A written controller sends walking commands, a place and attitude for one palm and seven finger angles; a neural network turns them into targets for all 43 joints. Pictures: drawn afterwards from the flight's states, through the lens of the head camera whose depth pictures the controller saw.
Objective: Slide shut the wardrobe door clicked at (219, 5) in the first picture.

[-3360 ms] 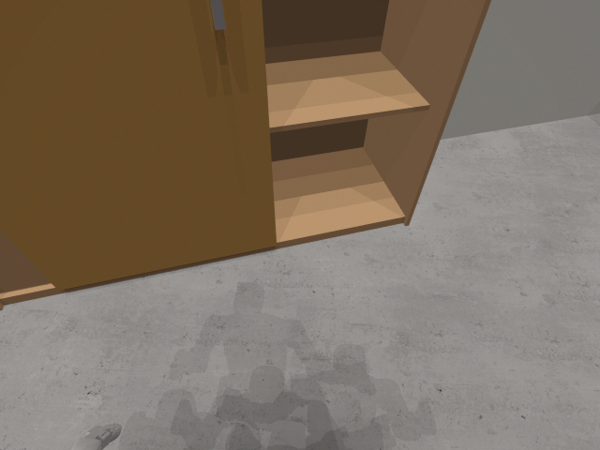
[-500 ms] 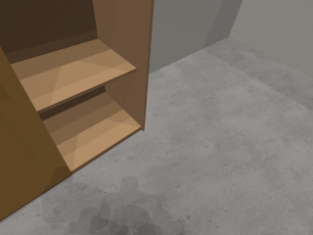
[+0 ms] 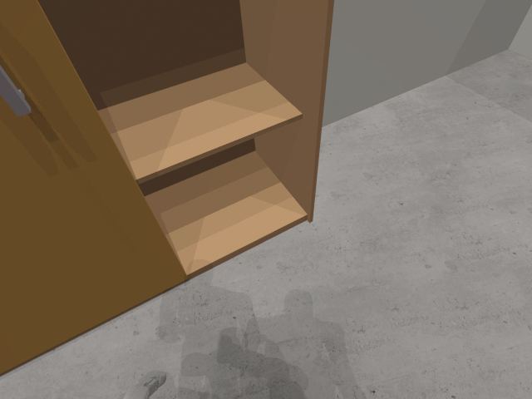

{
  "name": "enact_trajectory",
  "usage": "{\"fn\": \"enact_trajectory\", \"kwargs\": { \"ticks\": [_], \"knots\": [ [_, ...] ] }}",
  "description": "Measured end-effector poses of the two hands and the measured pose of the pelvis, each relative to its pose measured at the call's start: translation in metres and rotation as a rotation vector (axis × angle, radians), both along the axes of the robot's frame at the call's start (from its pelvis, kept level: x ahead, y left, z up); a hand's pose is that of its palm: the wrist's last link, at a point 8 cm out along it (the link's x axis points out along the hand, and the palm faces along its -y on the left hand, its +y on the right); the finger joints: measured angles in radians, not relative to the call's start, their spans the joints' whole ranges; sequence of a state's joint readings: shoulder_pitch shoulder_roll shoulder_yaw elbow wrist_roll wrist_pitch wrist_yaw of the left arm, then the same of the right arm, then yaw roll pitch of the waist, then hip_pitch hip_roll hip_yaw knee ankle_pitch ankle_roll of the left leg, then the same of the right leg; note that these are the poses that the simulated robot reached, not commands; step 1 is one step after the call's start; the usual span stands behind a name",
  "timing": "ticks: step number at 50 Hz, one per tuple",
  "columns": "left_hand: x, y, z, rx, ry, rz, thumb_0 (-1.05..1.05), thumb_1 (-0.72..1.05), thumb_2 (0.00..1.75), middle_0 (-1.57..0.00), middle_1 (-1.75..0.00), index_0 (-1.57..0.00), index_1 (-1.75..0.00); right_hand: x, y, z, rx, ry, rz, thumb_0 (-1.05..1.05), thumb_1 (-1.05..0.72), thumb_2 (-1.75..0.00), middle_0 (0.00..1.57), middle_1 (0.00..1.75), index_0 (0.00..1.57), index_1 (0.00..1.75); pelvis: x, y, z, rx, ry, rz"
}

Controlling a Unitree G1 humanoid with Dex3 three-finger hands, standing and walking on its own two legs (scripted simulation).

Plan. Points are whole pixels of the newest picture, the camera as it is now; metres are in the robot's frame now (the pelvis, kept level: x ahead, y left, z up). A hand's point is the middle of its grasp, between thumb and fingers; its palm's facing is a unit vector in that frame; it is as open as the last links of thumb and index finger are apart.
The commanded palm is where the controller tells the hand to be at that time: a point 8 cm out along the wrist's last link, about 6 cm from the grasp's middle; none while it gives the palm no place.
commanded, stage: turn to face it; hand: left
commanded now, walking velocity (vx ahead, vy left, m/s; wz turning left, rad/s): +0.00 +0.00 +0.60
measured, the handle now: out of the picture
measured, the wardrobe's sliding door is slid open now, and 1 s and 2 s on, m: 0.59 0.59 0.59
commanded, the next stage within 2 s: take the last steps up to it in 0.80 s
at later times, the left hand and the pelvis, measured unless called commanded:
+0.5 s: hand out of the picture -0.12 +0.27 -0.19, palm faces +0.37 -0.89 -0.26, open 7.3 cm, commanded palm none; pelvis -0.05 +0.05 -0.01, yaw +17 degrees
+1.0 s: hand out of the picture -0.08 +0.24 -0.15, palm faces +0.43 -0.86 -0.26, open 7.3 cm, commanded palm none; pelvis -0.07 +0.03 +0.00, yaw +25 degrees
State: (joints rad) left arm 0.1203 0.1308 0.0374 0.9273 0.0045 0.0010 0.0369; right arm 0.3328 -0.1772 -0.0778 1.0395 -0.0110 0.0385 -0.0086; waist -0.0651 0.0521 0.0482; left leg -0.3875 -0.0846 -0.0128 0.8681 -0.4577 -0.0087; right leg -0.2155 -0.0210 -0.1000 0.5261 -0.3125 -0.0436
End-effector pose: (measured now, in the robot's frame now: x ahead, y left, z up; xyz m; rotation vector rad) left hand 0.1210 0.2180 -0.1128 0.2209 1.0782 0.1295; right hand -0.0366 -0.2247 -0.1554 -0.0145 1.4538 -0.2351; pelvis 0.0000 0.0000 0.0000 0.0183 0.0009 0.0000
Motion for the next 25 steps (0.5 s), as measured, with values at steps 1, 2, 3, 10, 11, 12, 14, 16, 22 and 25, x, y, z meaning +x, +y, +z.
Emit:
{"fn": "enact_trajectory", "kwargs": {
  "ticks": [1,2,3,10,11,12,14,16,22,25],
  "knots": [
    [-0.01,0.004,0.002,0.008,0.002,0.026,0.0,0.91,0.9,-0.2,-0.3,-0.21,-0.3,0.012,-0.009,0.002,-0.012,-0.019,0.026,0.01,-0.9,-0.9,0.2,0.3,0.2,0.3,-0.001,-0.002,0.001,0.003,-0.005,0.016],
    [-0.02,0.008,0.003,0.016,0.007,0.051,0.0,0.91,0.9,-0.2,-0.3,-0.21,-0.3,0.025,-0.017,0.004,-0.025,-0.04,0.053,0.01,-0.9,-0.9,0.2,0.29,0.2,0.3,-0.002,-0.003,0.002,0.006,-0.01,0.031],
    [-0.031,0.012,0.003,0.024,0.015,0.076,0.0,0.91,0.9,-0.2,-0.3,-0.21,-0.3,0.038,-0.024,0.006,-0.039,-0.063,0.078,0.01,-0.91,-0.9,0.2,0.29,0.2,0.3,-0.004,-0.004,0.003,0.009,-0.014,0.046],
    [-0.119,0.038,-0.002,0.048,0.12,0.226,0.0,0.91,0.9,-0.2,-0.3,-0.2,-0.3,0.128,-0.045,0.025,-0.123,-0.211,0.26,0.01,-0.91,-0.9,0.19,0.29,0.19,0.3,-0.015,-0.001,0.003,0.018,-0.031,0.139],
    [-0.132,0.041,-0.004,0.046,0.14,0.246,0.0,0.91,0.9,-0.2,-0.3,-0.2,-0.3,0.14,-0.043,0.028,-0.13,-0.23,0.287,0.01,-0.91,-0.9,0.19,0.29,0.19,0.3,-0.017,0.001,0.003,0.019,-0.032,0.151],
    [-0.145,0.044,-0.006,0.044,0.161,0.265,0.0,0.91,0.9,-0.2,-0.3,-0.2,-0.3,0.151,-0.039,0.031,-0.136,-0.249,0.314,0.01,-0.91,-0.9,0.19,0.29,0.19,0.3,-0.019,0.004,0.002,0.018,-0.033,0.164],
    [-0.172,0.051,-0.011,0.035,0.201,0.304,0.0,0.91,0.9,-0.2,-0.3,-0.2,-0.3,0.172,-0.025,0.037,-0.142,-0.287,0.369,0.01,-0.91,-0.9,0.19,0.29,0.19,0.3,-0.023,0.009,0.0,0.015,-0.033,0.187],
    [-0.197,0.059,-0.018,0.022,0.238,0.343,0.0,0.91,0.9,-0.2,-0.3,-0.2,-0.3,0.191,-0.007,0.041,-0.145,-0.324,0.426,0.01,-0.91,-0.9,0.19,0.29,0.19,0.3,-0.027,0.017,-0.003,0.006,-0.033,0.212],
    [-0.254,0.085,-0.047,-0.027,0.312,0.448,0.01,0.91,0.9,-0.2,-0.3,-0.2,-0.3,0.218,0.061,0.05,-0.136,-0.429,0.574,0.01,-0.91,-0.9,0.19,0.29,0.19,0.3,-0.04,0.044,-0.016,-0.012,-0.042,0.277],
    [-0.259,0.093,-0.044,-0.043,0.306,0.472,0.01,0.91,0.9,-0.2,-0.3,-0.2,-0.3,0.206,0.082,0.057,-0.121,-0.426,0.599,0.0,-0.91,-0.9,0.2,0.29,0.2,0.3,-0.046,0.053,-0.008,-0.032,-0.05,0.296]
  ]
}}
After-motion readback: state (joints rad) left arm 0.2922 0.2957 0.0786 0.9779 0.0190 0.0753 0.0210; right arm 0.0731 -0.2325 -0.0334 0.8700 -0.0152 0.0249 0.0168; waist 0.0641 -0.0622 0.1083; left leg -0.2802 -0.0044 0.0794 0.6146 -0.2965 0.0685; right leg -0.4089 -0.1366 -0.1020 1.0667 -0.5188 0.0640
